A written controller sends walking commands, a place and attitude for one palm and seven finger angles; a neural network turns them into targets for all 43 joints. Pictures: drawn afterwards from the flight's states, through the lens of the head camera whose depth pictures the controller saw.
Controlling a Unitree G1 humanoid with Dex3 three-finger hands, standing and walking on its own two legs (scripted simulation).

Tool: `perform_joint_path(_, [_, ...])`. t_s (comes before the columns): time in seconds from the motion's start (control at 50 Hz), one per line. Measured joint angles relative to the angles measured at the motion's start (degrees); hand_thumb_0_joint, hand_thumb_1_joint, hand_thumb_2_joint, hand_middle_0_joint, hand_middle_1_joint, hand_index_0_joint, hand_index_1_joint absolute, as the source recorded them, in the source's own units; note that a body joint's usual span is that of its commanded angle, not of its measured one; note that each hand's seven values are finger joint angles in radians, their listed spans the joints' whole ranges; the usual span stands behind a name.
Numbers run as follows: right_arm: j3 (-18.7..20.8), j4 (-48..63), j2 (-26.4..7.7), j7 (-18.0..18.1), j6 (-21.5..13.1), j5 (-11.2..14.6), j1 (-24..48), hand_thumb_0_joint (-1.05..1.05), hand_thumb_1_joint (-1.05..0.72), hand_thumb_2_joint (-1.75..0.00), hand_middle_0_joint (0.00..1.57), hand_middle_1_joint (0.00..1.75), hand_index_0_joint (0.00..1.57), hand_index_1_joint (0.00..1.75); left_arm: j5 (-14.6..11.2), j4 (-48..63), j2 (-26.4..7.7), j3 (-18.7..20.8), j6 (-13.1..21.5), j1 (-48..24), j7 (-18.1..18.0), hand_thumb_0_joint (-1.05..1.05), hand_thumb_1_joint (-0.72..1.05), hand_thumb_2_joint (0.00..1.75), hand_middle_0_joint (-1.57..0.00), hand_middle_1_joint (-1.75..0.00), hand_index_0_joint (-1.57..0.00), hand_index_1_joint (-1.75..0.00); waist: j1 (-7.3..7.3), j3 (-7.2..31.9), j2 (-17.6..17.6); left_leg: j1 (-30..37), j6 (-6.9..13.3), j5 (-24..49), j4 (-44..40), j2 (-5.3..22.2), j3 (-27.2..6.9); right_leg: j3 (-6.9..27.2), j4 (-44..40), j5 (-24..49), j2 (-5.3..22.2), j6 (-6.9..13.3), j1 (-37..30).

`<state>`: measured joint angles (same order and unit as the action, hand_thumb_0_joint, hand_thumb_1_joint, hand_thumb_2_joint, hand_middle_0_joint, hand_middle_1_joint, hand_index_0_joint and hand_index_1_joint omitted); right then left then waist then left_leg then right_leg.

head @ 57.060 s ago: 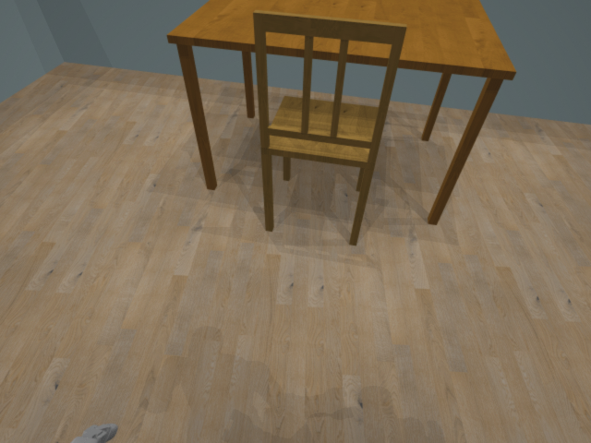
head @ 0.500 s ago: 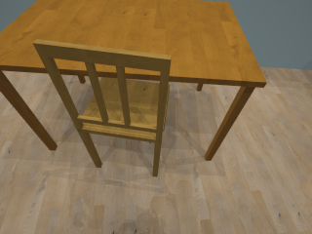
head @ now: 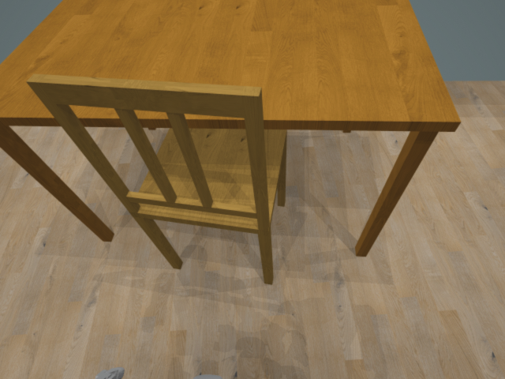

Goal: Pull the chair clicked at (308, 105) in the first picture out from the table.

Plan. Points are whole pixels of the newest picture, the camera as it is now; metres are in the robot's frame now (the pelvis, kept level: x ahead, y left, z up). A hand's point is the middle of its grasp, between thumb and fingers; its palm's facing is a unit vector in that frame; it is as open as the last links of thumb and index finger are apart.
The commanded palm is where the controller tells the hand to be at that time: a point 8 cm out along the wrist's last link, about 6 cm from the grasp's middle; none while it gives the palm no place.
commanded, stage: come to a stop and stand still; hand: left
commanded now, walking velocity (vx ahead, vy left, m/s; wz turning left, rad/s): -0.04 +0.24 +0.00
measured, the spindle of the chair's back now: (151, 161) +0.55 +0.26 -0.04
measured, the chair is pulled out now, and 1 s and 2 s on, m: -0.09 -0.09 -0.09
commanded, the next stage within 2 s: look again from close up in 0.48 s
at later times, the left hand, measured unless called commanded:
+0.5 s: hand out of the picture +0.03 +0.20 -0.15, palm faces +0.01 -0.97 -0.23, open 7.4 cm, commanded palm none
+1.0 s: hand out of the picture +0.03 +0.21 -0.15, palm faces -0.06 -0.97 -0.23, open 7.4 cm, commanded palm none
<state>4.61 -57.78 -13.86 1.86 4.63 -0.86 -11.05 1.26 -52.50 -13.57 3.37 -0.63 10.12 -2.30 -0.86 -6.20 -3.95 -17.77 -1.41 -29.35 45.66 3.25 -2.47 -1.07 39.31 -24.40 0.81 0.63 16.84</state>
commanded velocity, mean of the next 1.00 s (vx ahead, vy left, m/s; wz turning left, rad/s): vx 0.01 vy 0.02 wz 0.00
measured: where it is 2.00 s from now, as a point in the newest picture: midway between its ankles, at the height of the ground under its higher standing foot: outside the picture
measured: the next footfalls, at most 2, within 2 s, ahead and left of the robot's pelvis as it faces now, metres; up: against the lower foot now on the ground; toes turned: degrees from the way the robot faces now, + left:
left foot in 0.24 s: +0.03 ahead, +0.13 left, +0.00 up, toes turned -2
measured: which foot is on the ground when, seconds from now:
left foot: up 0.00-0.22, down 0.24-1.00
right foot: down 0.00-1.00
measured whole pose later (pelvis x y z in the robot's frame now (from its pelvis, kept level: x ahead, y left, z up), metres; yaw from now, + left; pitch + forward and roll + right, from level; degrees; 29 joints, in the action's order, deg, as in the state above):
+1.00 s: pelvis -0.02 +0.03 +0.02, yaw -3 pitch -1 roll +1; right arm -1.3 -61.1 -9.5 0.8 -0.6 -1.1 -16.1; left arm 0.3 -59.3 -10.7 -0.7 0.4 14.6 -1.8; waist -1.0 -2.1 -0.1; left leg -11.9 0.8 -15.6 28.4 -0.8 1.5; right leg 2.3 29.8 -17.5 0.1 -0.2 11.4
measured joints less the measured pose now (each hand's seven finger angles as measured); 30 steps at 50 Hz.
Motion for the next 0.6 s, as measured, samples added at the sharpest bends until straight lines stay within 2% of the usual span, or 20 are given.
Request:
perform_joint_path(0.02, [0.4, -0.4, -0.7, 0.1, 0.2, -0.1, 0.4, 0.00, -0.91, -0.90, 0.20, 0.30, 0.20, 0.30, 0.1, -0.1, 0.8, -0.2, 0.0, -0.2, 0.0, 0.01, 0.91, 0.90, -0.20, -0.30, -0.20, -0.30, 0.12, -0.6, -0.5, -1.4, 0.1, -1.8, 4.5, -1.0, -0.5, -0.2, 0.0, 1.3, -0.2, 0.2, 0.2])
perform_joint_path(0.06, [0.6, -0.8, -1.2, 0.3, 0.2, -0.2, 1.4, 0.01, -0.91, -0.90, 0.20, 0.30, 0.20, 0.30, 0.0, 0.0, 1.9, -0.4, 0.1, 0.1, -0.5, 0.01, 0.91, 0.90, -0.20, -0.30, -0.20, -0.30, 0.45, -1.6, 0.6, -3.7, -0.1, -2.9, 10.9, -3.4, 0.3, 0.6, -1.7, 3.1, 0.0, 0.3, -0.2])
perform_joint_path(0.1, [0.5, -0.6, -0.8, 0.0, -0.2, 0.0, 2.1, 0.01, -0.91, -0.90, 0.20, 0.30, 0.20, 0.30, -0.1, -0.1, 2.5, -0.5, -0.2, 0.8, -0.7, 0.01, 0.91, 0.90, -0.20, -0.30, -0.20, -0.30, 0.71, -2.0, 2.6, -5.0, -0.5, -2.0, 12.2, -4.7, 1.6, 1.4, -4.3, 4.1, 0.4, 0.4, -0.8])
perform_joint_path(0.14, [0.2, 0.1, -0.2, -0.4, -0.7, 0.1, 2.6, 0.01, -0.91, -0.90, 0.20, 0.30, 0.20, 0.30, -0.1, -0.6, 2.9, -0.7, -0.5, 1.4, -0.4, 0.01, 0.90, 0.90, -0.20, -0.30, -0.20, -0.30, 0.87, -2.0, 4.5, -4.7, -0.8, -0.2, 8.0, -5.1, 2.7, 2.0, -6.9, 5.8, 0.7, 0.5, -1.4])
perform_joint_path(0.18, [-0.2, 0.8, 0.5, -0.7, -1.5, 0.1, 2.8, 0.01, -0.91, -0.90, 0.20, 0.30, 0.20, 0.30, -0.1, -1.2, 3.1, -0.8, -0.6, 1.9, 0.0, 0.01, 0.90, 0.90, -0.20, -0.30, -0.20, -0.30, 0.90, -1.6, 6.0, -3.0, -1.0, 3.6, 0.1, -5.1, 3.5, 2.4, -8.3, 6.9, 1.0, 0.2, -1.7])
perform_joint_path(0.22, [-0.7, 1.4, 1.1, -1.0, -2.5, 0.1, 2.4, 0.01, -0.91, -0.90, 0.20, 0.30, 0.20, 0.30, -0.3, -1.9, 3.2, -0.9, -0.8, 2.4, 0.3, 0.01, 0.90, 0.90, -0.20, -0.30, -0.21, -0.30, 0.74, -1.1, 6.9, 0.5, -0.7, 11.1, -10.4, -5.0, 3.6, 2.5, -7.7, 6.7, 1.1, -0.4, -1.6])
perform_joint_path(0.24, [-1.0, 1.9, 0.9, -1.1, -3.1, 0.0, 1.7, 0.01, -0.91, -0.90, 0.20, 0.30, 0.20, 0.30, -0.5, -2.1, 3.4, -0.9, -1.1, 2.9, 0.4, 0.01, 0.90, 0.90, -0.20, -0.30, -0.21, -0.30, 0.69, -0.2, 6.1, 2.3, 0.1, 15.0, -15.1, -4.1, 2.7, 2.0, -6.5, 6.0, 0.4, -0.7, -1.0])
perform_joint_path(0.28, [-1.2, 1.5, 1.9, -0.8, -3.4, -0.7, 1.2, 0.01, -0.91, -0.90, 0.20, 0.30, 0.20, 0.30, -0.8, -3.2, 3.1, -1.1, -1.7, 2.4, 0.5, 0.01, 0.90, 0.90, -0.20, -0.30, -0.21, -0.30, 0.76, 0.5, 6.7, 2.5, 1.6, 12.5, -15.1, -4.6, 2.4, 1.8, -1.9, 0.5, 0.8, -0.8, 0.5])
perform_joint_path(0.32, [-2.1, 0.8, 3.4, -0.5, -3.2, -1.1, 0.8, 0.00, -0.91, -0.90, 0.20, 0.30, 0.20, 0.30, -0.8, -3.9, 2.6, -1.0, -2.1, 2.0, 0.5, 0.01, 0.90, 0.90, -0.20, -0.30, -0.21, -0.30, 1.30, 0.9, 7.7, 2.9, 2.1, 12.2, -14.9, -5.1, 2.6, 1.9, 0.2, -2.3, 1.0, -0.5, 0.5])
perform_joint_path(0.38, [-3.3, -0.1, 5.2, -0.3, -3.6, -1.0, 0.3, 0.01, -0.91, -0.90, 0.20, 0.30, 0.20, 0.30, -0.9, -4.8, 2.1, -1.2, -1.5, 1.5, 0.7, 0.01, 0.90, 0.90, -0.20, -0.30, -0.20, -0.30, 1.76, 1.4, 7.9, 3.8, 1.8, 13.4, -16.3, -5.9, 2.3, 1.6, -4.7, 5.0, 1.1, -0.1, -2.4])
perform_joint_path(0.42, [-3.5, -1.1, 5.7, 0.0, -3.8, -0.5, 0.7, 0.01, -0.91, -0.90, 0.20, 0.30, 0.20, 0.30, -1.0, -5.9, 2.5, -1.5, -0.7, 1.4, 0.7, 0.01, 0.91, 0.90, -0.20, -0.30, -0.20, -0.30, 1.77, 1.4, 6.5, 4.6, 1.6, 13.6, -16.7, -5.3, 2.0, 1.5, -6.9, 5.5, 0.6, -0.1, -4.0])
perform_joint_path(0.48, [-3.1, -1.7, 4.9, 0.1, -3.9, -0.2, 1.1, 0.00, -0.94, -0.90, 0.20, 0.30, 0.20, 0.30, -1.0, -7.2, 3.1, -2.2, 0.0, 1.9, 0.8, 0.01, 0.91, 0.90, -0.20, -0.30, -0.20, -0.30, 0.93, 2.4, 4.4, 5.9, 1.4, 14.7, -18.9, -4.5, 1.8, 1.3, -10.0, 6.4, -0.2, -0.2, -5.8])
perform_joint_path(0.6, [-3.5, -3.4, 3.9, -0.6, -4.1, -0.1, 0.3, 0.00, -0.93, -0.90, 0.20, 0.30, 0.20, 0.30, -0.7, -9.0, 3.4, -2.8, 1.0, 2.1, 0.2, 0.01, 0.91, 0.90, -0.20, -0.30, -0.20, -0.30, 0.11, 3.7, 3.1, 6.9, 1.1, 16.1, -21.2, -3.3, 2.0, 1.5, -14.4, 9.0, -1.4, 0.0, -7.5])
